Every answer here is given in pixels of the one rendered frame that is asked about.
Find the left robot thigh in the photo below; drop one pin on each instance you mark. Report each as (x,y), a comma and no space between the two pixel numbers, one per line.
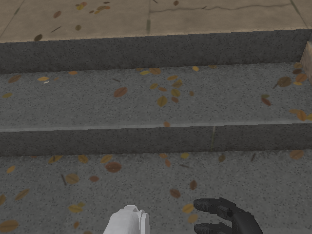
(128,221)

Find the robot right hand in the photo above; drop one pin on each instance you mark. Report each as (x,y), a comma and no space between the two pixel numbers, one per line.
(242,222)

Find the robot left shin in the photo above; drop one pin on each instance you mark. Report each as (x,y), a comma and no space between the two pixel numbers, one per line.
(130,207)

